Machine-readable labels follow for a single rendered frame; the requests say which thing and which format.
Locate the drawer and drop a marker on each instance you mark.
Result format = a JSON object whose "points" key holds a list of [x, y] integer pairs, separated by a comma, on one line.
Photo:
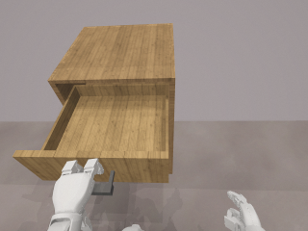
{"points": [[124, 126]]}

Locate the left robot hand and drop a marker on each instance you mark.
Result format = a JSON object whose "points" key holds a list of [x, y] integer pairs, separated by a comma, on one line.
{"points": [[73, 189]]}

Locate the handle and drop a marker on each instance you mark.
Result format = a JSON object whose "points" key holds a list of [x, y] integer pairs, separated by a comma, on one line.
{"points": [[105, 188]]}

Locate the robot left forearm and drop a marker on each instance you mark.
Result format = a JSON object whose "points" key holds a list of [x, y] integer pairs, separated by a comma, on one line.
{"points": [[66, 221]]}

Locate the right robot hand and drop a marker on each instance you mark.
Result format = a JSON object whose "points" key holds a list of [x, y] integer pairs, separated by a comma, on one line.
{"points": [[239, 220]]}

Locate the cabinet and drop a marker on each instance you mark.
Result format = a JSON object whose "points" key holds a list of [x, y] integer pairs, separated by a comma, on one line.
{"points": [[120, 55]]}

